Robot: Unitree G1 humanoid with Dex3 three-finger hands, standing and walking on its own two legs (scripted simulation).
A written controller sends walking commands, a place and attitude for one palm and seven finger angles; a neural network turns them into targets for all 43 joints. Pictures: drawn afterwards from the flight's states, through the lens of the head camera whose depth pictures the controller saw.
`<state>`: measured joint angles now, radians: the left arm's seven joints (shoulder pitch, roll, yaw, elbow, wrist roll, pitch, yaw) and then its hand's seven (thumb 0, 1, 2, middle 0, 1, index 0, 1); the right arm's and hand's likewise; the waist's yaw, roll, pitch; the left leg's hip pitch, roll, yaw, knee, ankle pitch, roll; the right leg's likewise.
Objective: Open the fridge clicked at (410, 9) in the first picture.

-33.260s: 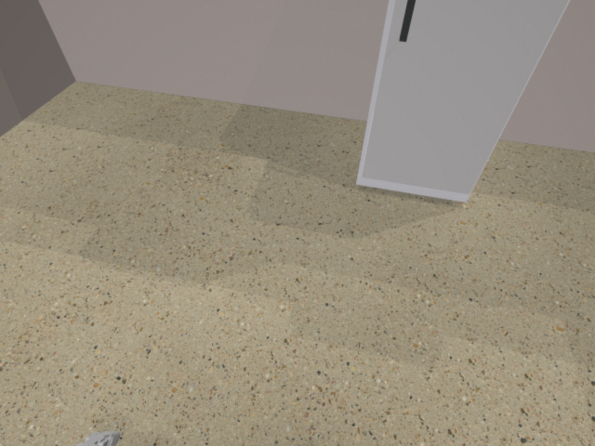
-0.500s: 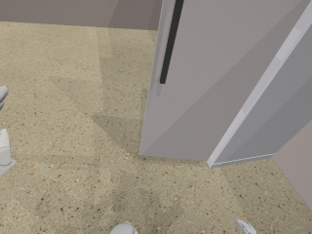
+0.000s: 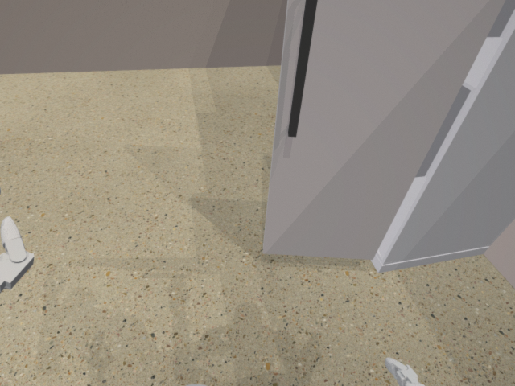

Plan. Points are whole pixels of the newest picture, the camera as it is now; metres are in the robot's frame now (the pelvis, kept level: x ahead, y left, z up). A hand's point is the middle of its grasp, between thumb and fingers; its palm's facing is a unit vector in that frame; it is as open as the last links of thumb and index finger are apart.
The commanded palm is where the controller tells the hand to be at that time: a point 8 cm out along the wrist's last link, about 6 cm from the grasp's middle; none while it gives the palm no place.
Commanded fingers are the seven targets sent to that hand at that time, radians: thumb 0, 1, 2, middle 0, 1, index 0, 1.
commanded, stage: stop stepping back and stand still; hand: left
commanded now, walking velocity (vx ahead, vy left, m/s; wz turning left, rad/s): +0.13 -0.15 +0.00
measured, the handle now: (301, 66) +0.84 -0.02 +0.18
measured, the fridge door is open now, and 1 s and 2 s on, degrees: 76 76 76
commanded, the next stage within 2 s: let the arm hang, fingers relaxed in 0.30 s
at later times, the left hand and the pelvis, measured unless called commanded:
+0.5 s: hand (74, 289) +0.22 +0.30 +0.05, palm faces +0.32 -0.80 -0.51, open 7.4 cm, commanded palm none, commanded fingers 0.00 0.90 0.90 -0.20 -0.30 -0.20 -0.30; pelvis +0.02 +0.02 -0.02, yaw +7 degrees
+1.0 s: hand out of the picture -0.04 +0.21 -0.17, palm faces +0.10 -0.97 -0.23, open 7.3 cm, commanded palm none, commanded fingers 0.00 0.90 0.90 -0.20 -0.30 -0.20 -0.30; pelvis +0.02 +0.03 +0.00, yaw +5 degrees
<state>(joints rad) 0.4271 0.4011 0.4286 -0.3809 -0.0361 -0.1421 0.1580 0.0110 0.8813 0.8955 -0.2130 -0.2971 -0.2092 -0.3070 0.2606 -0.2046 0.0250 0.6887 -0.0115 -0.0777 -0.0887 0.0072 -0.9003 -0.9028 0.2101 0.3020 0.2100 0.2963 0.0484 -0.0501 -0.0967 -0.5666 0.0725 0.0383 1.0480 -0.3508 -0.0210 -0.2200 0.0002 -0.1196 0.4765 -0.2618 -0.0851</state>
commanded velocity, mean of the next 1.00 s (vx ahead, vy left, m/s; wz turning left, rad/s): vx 0.00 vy -0.04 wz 0.00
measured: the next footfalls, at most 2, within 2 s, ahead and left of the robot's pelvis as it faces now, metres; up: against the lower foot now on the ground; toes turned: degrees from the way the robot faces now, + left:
left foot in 0.14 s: +0.07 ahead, +0.14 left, +0.00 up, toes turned +14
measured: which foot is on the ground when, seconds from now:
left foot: up 0.00-0.12, down 0.14-1.00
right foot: down 0.00-1.00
